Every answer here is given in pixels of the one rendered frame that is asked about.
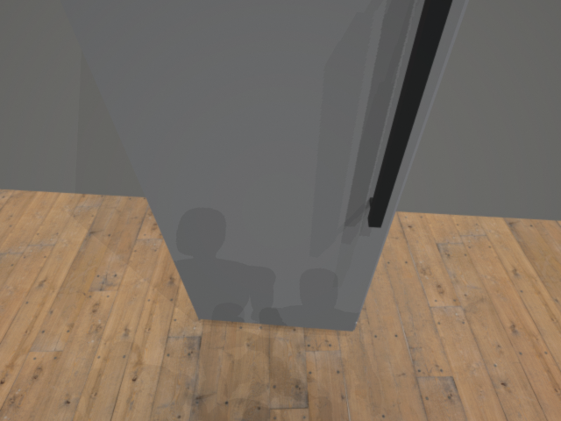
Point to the handle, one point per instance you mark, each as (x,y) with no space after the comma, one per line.
(428,35)

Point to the fridge door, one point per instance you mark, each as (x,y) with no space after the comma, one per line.
(257,131)

